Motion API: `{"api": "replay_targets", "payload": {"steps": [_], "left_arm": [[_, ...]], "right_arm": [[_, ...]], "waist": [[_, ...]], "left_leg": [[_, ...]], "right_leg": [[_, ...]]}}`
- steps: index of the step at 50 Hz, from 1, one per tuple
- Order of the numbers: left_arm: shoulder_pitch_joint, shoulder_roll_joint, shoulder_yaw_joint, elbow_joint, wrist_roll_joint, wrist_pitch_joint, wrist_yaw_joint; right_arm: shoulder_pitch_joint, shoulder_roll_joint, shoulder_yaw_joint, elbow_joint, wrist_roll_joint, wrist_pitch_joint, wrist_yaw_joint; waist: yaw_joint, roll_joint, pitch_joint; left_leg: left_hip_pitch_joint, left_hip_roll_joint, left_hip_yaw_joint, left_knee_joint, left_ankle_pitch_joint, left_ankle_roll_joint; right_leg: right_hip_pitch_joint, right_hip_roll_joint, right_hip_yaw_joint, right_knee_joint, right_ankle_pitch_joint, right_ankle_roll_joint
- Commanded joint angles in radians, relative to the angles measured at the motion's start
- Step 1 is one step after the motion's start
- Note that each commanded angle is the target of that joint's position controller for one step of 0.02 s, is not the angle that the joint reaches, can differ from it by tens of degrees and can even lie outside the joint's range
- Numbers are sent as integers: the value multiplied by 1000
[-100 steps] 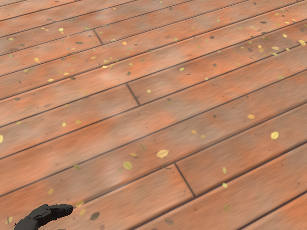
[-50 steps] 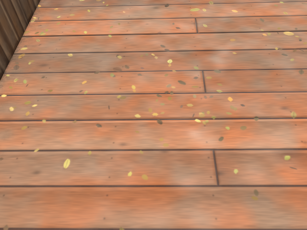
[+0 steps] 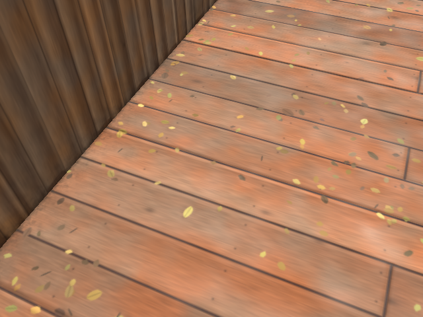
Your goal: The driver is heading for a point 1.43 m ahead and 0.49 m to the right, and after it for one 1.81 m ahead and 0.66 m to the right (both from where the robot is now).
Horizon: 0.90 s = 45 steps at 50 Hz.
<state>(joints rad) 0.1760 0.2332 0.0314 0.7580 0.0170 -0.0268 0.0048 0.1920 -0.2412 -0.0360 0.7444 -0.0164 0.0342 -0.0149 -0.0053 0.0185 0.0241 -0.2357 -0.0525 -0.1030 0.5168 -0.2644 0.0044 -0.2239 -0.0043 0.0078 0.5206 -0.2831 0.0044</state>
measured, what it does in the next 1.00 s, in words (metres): walks ahead: left foot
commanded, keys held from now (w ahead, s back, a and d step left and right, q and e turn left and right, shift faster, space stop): no key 0.46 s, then w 0.34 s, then w+e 0.02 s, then e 0.18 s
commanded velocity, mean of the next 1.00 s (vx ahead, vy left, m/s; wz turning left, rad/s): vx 0.14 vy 0.00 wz -0.02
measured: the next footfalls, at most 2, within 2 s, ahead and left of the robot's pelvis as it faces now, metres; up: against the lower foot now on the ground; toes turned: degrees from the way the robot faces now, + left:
left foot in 0.76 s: +0.11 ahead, +0.13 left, +0.00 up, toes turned +1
right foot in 1.20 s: +0.34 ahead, -0.08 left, +0.00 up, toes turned -11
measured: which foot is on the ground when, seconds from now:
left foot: down 0.00-0.52, up 0.54-0.74, down 0.76-1.00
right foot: down 0.00-0.76, up 0.78-1.00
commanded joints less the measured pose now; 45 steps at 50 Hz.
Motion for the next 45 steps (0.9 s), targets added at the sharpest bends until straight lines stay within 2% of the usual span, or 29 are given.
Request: {"api": "replay_targets", "payload": {"steps": [1, 8, 23, 24, 25, 26, 27, 28, 29, 30, 31, 33, 34, 36, 37, 38, 39, 40, 41, 42, 43, 45], "left_arm": [[-20, 124, 25, -58, -3, -13, 9], [-18, 112, 16, -30, -6, -10, 7], [6, 113, 8, 94, -11, -11, 7], [22, 112, 7, 109, -12, -9, 9], [28, 129, 13, 118, -17, -4, 12], [42, 162, 23, 124, -24, 0, 17], [76, 187, 30, 134, -30, 1, 21], [97, 217, 39, 141, -34, -3, 25], [111, 227, 45, 145, -32, -11, 30], [114, 224, 46, 146, -27, -21, 31], [108, 215, 46, 142, -28, -28, 28], [74, 210, 48, 129, -45, -32, 24], [54, 217, 51, 126, -51, -30, 22], [39, 221, 52, 129, -58, -19, 18], [51, 197, 45, 132, -52, -16, 15], [42, 151, 29, 129, -44, -20, 10], [16, 66, 2, 105, -22, -29, -1], [6, 72, 8, 56, -44, -49, 4], [4, 141, 22, 61, -70, -62, 5], [17, 160, 28, 73, -82, -69, 0], [39, 157, 31, 95, -70, -68, 0], [51, 149, 41, 111, -48, -57, -5]], "right_arm": [[-24, -99, -31, -49, 3, -17, -6], [6, -98, -36, 7, 5, -21, -17], [26, -100, -39, 145, 10, -18, -36], [40, -90, -37, 162, 11, -18, -37], [43, -87, -37, 173, 17, -17, -38], [36, -88, -39, 174, 22, -21, -38], [7, -86, -38, 160, 26, -33, -35], [-30, -83, -35, 139, 32, -51, -29], [-64, -86, -35, 126, 38, -70, -21], [-73, -94, -39, 124, 43, -83, -13], [-67, -98, -40, 127, 45, -93, -4], [-60, -90, -38, 138, 47, -110, 10], [-46, -79, -36, 151, 44, -117, 15], [57, -68, -41, 209, 39, -121, 21], [132, -79, -50, 243, 40, -116, 19], [211, -97, -58, 264, 45, -112, 14], [318, -167, -71, 274, 41, -113, 2], [363, -258, -82, 278, 27, -125, 19], [279, -201, -63, 259, 22, -141, 24], [200, -148, -47, 232, 19, -151, 24], [141, -129, -36, 215, 15, -154, 25], [105, -95, -21, 210, 6, -145, 21]], "waist": [[8, -45, -37], [8, -6, -35], [4, -23, -11], [4, -33, -31], [9, -56, -14], [20, -102, 16], [36, -153, 52], [45, -192, 98], [56, -189, 137], [57, -177, 145], [51, -159, 130], [34, -132, 95], [20, -130, 73], [-34, -116, 27], [-60, -98, 2], [-97, -56, -16], [-132, 165, -54], [-121, 296, -46], [-88, 143, 32], [-59, 103, 91], [-30, 78, 94], [-5, 92, 63]], "left_leg": [[5, 60, -58, -65, 125, 18], [30, 66, -61, -68, 172, 3], [77, 68, -46, -90, 205, -11], [83, 52, -26, -86, 120, -10], [50, 22, 8, -54, -18, -5], [-21, -9, 50, 10, -159, -1], [-119, -15, 81, 93, -211, 1], [-195, 13, 101, 177, -196, 5], [-249, 58, 75, 252, -187, 13], [-310, 88, 56, 317, -222, 20], [-347, 111, 50, 333, -248, 28], [-277, 120, 75, 206, -208, 37], [-172, 100, 106, 122, -148, 34], [92, 35, 186, -31, 65, 17], [206, 9, 198, -45, 76, 9], [314, 49, 131, -80, 34, 25], [409, 265, -185, -217, -116, 98], [433, 439, -590, -360, -327, 255], [368, 460, -578, -372, -429, 273], [326, 415, -450, -368, -307, 229], [292, 368, -313, -360, -84, 186], [260, 294, -70, -315, 425, 117]], "right_leg": [[6, -74, 79, -102, 98, -32], [13, -58, 67, -97, 121, -38], [14, -42, 62, -139, 134, -44], [23, -36, 61, -155, 29, -49], [17, -37, 78, -177, -145, -65], [12, -68, 140, -217, -332, -101], [24, -154, 265, -290, -488, -155], [23, -262, 406, -363, -565, -216], [7, -324, 490, -402, -538, -258], [42, -348, 512, -411, -471, -274], [89, -348, 494, -406, -405, -269], [105, -290, 370, -391, -269, -224], [63, -244, 291, -376, -198, -204], [-64, -174, 174, -300, -146, -179], [-127, -146, 147, -238, -152, -165], [-205, -109, 102, -114, -128, -131], [-331, -20, -12, 245, -146, -55], [-531, 66, 11, 483, -295, -44], [-609, -11, 106, 621, -253, -66], [-629, -36, 135, 643, -146, -86], [-590, -57, 133, 626, -70, -85], [-499, -59, 125, 557, 24, -63]]}}
Keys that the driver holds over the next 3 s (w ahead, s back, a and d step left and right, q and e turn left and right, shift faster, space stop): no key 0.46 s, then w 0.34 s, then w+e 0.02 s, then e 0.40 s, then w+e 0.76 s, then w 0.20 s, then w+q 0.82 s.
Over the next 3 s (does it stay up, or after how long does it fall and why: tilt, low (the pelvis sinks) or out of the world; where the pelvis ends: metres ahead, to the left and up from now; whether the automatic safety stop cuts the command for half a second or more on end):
stays up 0.92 -0.37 0.01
